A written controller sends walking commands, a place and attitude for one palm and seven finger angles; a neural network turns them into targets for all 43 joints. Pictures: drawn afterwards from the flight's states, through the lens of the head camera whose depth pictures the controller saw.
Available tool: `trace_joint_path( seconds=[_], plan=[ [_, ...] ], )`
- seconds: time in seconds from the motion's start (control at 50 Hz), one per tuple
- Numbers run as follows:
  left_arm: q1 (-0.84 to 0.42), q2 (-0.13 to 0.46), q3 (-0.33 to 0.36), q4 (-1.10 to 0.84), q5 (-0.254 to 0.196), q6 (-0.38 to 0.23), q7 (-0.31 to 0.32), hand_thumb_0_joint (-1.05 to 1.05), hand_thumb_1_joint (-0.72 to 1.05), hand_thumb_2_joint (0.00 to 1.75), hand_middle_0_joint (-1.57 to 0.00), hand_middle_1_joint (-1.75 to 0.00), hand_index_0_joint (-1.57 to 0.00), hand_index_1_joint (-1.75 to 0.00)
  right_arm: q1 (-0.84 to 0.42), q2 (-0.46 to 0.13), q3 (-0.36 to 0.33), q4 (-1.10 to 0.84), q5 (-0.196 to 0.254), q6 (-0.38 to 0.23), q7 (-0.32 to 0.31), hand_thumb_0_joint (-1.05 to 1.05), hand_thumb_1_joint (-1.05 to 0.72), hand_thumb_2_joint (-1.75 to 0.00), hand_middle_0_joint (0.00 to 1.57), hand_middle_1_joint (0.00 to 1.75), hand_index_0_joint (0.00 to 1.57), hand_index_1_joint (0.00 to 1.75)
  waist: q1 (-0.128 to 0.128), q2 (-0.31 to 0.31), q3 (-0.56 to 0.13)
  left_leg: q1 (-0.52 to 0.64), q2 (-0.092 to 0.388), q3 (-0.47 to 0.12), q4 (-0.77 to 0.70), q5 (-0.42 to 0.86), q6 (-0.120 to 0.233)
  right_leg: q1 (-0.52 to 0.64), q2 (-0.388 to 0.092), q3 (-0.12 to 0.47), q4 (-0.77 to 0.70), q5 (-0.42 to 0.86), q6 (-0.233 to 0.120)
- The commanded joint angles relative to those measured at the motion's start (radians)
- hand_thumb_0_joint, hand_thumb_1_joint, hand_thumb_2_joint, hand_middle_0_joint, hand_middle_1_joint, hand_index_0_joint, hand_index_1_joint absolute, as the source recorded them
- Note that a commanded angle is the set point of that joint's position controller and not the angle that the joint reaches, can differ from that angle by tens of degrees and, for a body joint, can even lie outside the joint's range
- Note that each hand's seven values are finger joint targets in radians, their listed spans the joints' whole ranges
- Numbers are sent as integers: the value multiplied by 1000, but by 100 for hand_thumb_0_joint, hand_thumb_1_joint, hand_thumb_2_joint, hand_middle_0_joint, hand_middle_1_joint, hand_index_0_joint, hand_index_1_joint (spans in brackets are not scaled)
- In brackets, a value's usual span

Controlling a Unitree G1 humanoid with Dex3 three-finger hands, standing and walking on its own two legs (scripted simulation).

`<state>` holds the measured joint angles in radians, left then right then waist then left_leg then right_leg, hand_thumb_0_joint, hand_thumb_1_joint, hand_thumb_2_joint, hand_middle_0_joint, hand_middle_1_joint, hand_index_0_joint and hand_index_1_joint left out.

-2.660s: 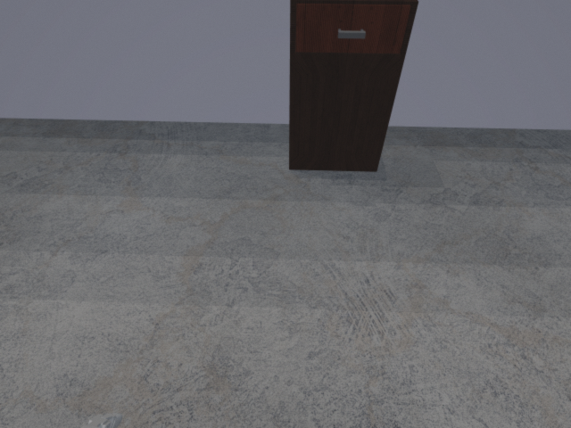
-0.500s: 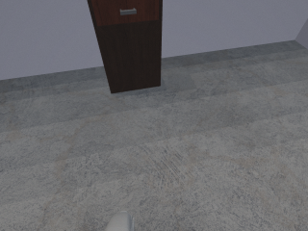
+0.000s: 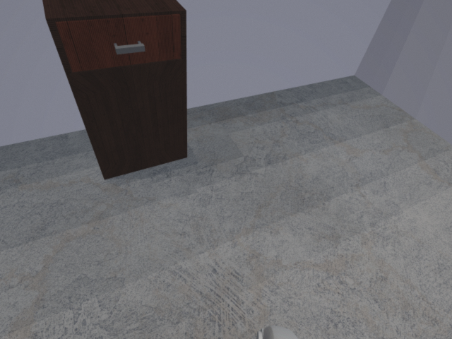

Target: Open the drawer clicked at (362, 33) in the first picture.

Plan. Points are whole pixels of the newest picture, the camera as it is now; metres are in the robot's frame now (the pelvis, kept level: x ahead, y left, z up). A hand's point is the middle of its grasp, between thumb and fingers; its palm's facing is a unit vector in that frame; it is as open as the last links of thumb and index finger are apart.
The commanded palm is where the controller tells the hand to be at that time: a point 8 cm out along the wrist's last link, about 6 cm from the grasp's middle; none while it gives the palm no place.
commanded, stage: walk to a spot facing it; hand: left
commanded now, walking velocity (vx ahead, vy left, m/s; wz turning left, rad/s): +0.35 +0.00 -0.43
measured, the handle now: (129, 46) +1.08 +0.46 -0.04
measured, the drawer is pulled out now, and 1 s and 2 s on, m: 0.00 0.00 0.00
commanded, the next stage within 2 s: turn to face it in 1.22 s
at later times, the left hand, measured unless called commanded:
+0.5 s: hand (188, 249) +0.36 +0.11 -0.19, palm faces -0.22 -0.97 -0.12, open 7.3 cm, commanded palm none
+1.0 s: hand (173, 209) +0.48 +0.17 -0.20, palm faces -0.31 -0.94 -0.16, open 7.4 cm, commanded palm none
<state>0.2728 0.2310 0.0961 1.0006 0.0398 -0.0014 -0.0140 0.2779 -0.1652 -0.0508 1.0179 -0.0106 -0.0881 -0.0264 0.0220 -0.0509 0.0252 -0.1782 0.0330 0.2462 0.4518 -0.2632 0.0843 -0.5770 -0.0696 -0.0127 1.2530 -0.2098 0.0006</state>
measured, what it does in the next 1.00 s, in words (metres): walks ahead, turning right: right foot, then left foot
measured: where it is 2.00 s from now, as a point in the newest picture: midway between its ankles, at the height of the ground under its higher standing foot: (238, 284)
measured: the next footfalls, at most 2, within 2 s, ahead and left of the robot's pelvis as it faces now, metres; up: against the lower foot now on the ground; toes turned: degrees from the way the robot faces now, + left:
right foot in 0.44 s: +0.29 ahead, -0.09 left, +0.00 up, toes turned -21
left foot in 0.90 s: +0.59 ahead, +0.05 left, +0.00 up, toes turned -12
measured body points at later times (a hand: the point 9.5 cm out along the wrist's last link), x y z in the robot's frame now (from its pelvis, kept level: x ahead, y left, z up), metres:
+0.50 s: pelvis +0.22 -0.03 -0.03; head +0.25 -0.02 +0.42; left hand +0.37 +0.16 -0.18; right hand +0.05 -0.17 -0.17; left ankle +0.06 +0.08 -0.65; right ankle +0.25 -0.08 -0.74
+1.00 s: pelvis +0.45 -0.01 -0.02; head +0.48 +0.00 +0.43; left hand +0.49 +0.22 -0.18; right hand +0.49 -0.27 -0.14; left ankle +0.55 +0.06 -0.74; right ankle +0.30 -0.07 -0.65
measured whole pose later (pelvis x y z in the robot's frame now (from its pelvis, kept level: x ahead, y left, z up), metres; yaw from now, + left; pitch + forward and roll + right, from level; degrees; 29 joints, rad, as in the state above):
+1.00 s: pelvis +0.45 -0.01 -0.02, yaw -26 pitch -2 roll -1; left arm 0.38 0.19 0.07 1.09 0.01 -0.01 0.00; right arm 0.09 -0.15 -0.01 0.92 -0.02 -0.07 0.00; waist 0.07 -0.05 0.08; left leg -0.35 0.12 0.21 0.63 -0.25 0.02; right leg -0.34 -0.01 -0.01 1.22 -0.50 0.00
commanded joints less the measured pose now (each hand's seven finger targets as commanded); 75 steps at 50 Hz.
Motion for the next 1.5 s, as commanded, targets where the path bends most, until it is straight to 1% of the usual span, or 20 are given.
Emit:
trace_joint_path(
  seconds=[0.0,0.22,0.32,0.38,0.4,0.42,0.44,0.5,0.62,0.78,0.84,0.88,0.9,0.96,1.08,1.26,1.3,1.32,1.34,1.48],
  plan=[
    [51,-24,-6,-32,0,25,-17,0,90,90,-20,-30,-20,-30,100,-83,-5,-9,-2,-22,-4,0,-90,-90,20,30,20,30,10,134,73,5,265,-158,-284,200,-54,-135,-42,35,1,119,18],
    [-256,-42,-35,-101,-9,11,-26,0,90,90,-20,-30,-20,-30,353,-71,12,95,-14,-12,-19,0,-90,-90,20,30,20,30,-93,152,137,285,275,-50,-221,668,-58,-174,3,-125,-395,72,-15],
    [-201,-33,-35,-94,-9,-5,-16,0,90,90,-20,-30,-20,-30,353,-103,4,107,-13,4,-19,0,-90,-90,20,30,20,30,-46,177,82,340,293,44,-35,1155,-49,17,101,-221,-541,-65,-85],
    [39,22,-12,-30,-4,-29,-7,0,90,90,-20,-30,-20,-30,274,-146,-6,74,-3,7,-12,0,-90,-90,20,30,20,30,74,233,-63,231,278,80,315,1177,-67,368,137,-227,-681,-38,-130],
    [163,90,5,7,-2,-40,-1,0,90,90,-20,-30,-20,-30,249,-124,-5,52,10,8,-1,0,-90,-90,20,30,20,30,127,161,-150,-14,258,80,584,844,-81,665,9,-71,-737,83,-191],
    [258,178,24,22,-12,-47,14,0,90,90,-20,-30,-20,-30,232,-51,3,4,25,2,1,0,-90,-90,20,30,20,30,137,-58,-254,-358,67,43,922,-207,-128,906,-311,456,-787,351,-345],
    [228,211,31,21,-37,-38,24,0,90,90,-20,-30,-20,-30,141,-64,-5,-26,19,4,-3,0,-90,-90,20,30,20,30,116,-19,-217,-484,44,-129,1072,-309,-111,877,-368,551,-895,400,-407],
    [41,78,-9,-12,-37,-50,29,0,90,90,-20,-30,-20,-30,127,-34,-10,-16,-4,36,5,0,-90,-90,20,30,20,30,-11,62,38,-426,150,-229,947,-55,-118,429,-244,280,-1003,225,-150],
    [66,47,-23,10,-17,-86,25,0,90,90,-20,-30,-20,-30,92,-5,-11,-35,-15,60,24,0,-90,-90,20,30,20,30,-62,-26,50,-393,142,-179,661,29,-149,324,-113,90,-995,383,-182],
    [163,93,-19,27,-19,-74,26,0,90,90,-20,-30,-20,-30,-209,-56,3,-141,-15,32,46,0,-90,-90,20,30,20,30,30,-85,45,-338,59,-108,227,79,-133,504,-99,138,-895,545,-145],
    [113,117,-8,10,-26,-68,30,0,90,90,-20,-30,-20,-30,-8,-130,-18,-86,-17,16,20,0,-90,-90,20,30,20,30,-78,-28,-76,44,29,-106,24,164,-107,425,-78,137,-629,621,-101],
    [155,34,-18,-19,-50,-67,14,0,90,90,-20,-30,-20,-30,236,-331,-60,-30,-29,10,6,0,-90,-90,20,30,20,30,-141,376,-315,517,514,-583,-8,562,63,31,118,-23,-50,-371,-8],
    [130,69,-13,-24,-38,-62,20,0,90,90,-20,-30,-20,-30,214,-297,-41,-37,-13,23,7,0,-90,-90,20,30,20,30,-133,268,-290,416,541,-572,-56,549,102,18,70,50,92,-400,-15],
    [35,35,-4,-36,-22,-31,2,0,90,90,-20,-30,-20,-30,11,-160,-8,-84,-14,16,-1,0,-90,-90,20,30,20,30,-55,187,-5,52,430,-326,-134,456,34,-11,-25,29,118,-224,23],
    [61,-21,5,-65,-21,45,-12,0,90,90,-20,-30,-20,-30,-76,-141,-18,-97,-9,35,-4,0,-90,-90,20,30,20,30,10,236,10,-107,352,-67,-183,256,11,78,-49,-52,-115,-126,58],
    [-78,10,7,-169,-11,30,-11,0,90,90,-20,-30,-20,-30,-48,-213,-64,-120,-21,74,15,0,-90,-90,20,30,20,30,-37,210,-33,31,391,-5,-18,258,-7,186,-9,-117,-555,-102,47],
    [7,58,12,-149,-9,10,-2,0,90,90,-20,-30,-20,-30,-31,-203,-59,-124,-18,83,21,0,-90,-90,20,30,20,30,12,93,-83,-46,327,54,221,243,-82,390,5,-105,-749,57,19],
    [62,178,29,-133,6,-11,15,0,90,90,-20,-30,-20,-30,5,-119,-37,-139,-11,89,30,0,-90,-90,20,30,20,30,37,-247,-117,-315,192,80,481,-129,-142,576,-227,221,-866,325,-64],
    [114,237,32,-113,-14,-11,27,0,90,90,-20,-30,-20,-30,-36,-92,-17,-164,-4,97,20,0,-90,-90,20,30,20,30,58,-293,-174,-387,108,-74,638,-404,-152,575,-364,344,-872,632,-166],
    [-128,91,-32,-118,-14,-20,44,0,90,90,-20,-30,-20,-30,71,-82,-3,-34,-2,122,15,0,-90,-90,20,30,20,30,-54,-104,-78,-244,85,-199,570,-149,-145,380,-227,-25,-909,361,-115]
  ],
)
